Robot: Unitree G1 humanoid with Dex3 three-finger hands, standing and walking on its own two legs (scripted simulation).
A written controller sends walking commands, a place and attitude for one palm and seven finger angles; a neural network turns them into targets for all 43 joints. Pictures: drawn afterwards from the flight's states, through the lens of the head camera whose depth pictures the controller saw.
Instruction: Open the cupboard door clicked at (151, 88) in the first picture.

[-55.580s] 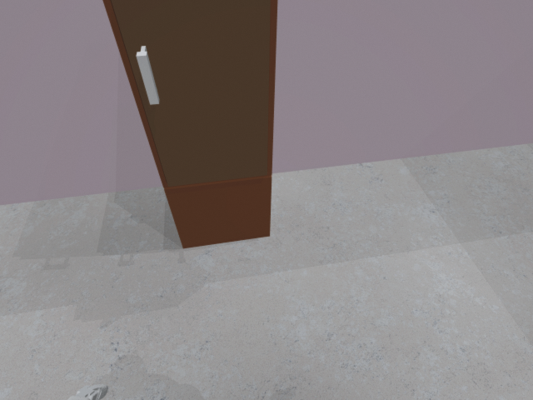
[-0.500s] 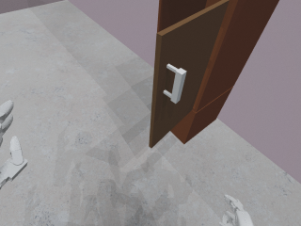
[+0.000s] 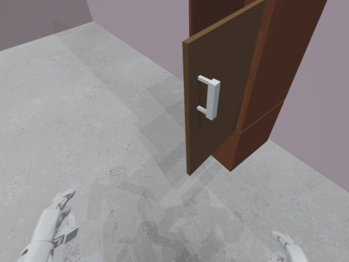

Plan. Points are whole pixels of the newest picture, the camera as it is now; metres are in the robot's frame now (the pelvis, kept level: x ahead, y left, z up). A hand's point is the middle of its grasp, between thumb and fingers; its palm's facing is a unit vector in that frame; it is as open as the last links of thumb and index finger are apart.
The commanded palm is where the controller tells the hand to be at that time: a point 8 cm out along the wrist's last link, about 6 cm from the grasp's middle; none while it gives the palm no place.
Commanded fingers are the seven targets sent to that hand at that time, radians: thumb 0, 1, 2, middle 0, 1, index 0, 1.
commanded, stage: let the arm hang, fingers relaxed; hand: left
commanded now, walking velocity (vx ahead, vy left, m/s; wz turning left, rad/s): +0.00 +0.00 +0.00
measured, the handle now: (206, 97) +0.53 -0.06 +0.08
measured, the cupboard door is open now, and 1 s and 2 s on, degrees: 98 98 98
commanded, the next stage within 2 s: look to check the result in 0.96 s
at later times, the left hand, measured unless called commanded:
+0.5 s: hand out of the picture -0.06 +0.16 -0.16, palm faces +0.05 -0.97 -0.23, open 7.3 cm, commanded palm none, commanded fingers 0.00 0.90 0.90 -0.20 -0.30 -0.20 -0.30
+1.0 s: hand out of the picture +0.02 +0.14 -0.17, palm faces +0.06 -0.98 -0.19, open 7.3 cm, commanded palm none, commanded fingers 0.00 0.90 0.90 -0.20 -0.30 -0.20 -0.30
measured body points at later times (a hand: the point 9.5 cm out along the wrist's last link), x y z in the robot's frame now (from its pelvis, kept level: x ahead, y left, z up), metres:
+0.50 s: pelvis +0.00 -0.02 +0.01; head +0.03 -0.03 +0.45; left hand -0.06 +0.22 -0.14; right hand -0.01 -0.23 -0.16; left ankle +0.06 +0.09 -0.73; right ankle -0.02 -0.13 -0.73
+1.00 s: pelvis +0.02 -0.03 +0.01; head +0.04 -0.03 +0.46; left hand +0.01 +0.19 -0.15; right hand +0.01 -0.24 -0.16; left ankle +0.06 +0.09 -0.73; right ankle -0.02 -0.13 -0.73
